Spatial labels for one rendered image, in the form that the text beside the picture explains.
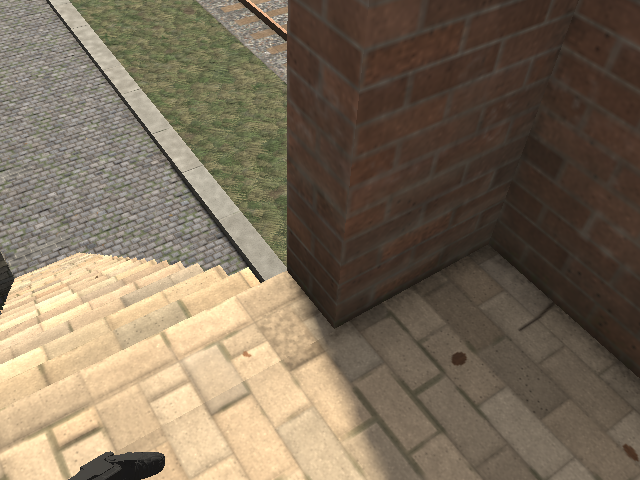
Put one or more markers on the stairs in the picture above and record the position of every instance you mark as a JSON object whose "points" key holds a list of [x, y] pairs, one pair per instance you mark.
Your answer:
{"points": [[73, 313]]}

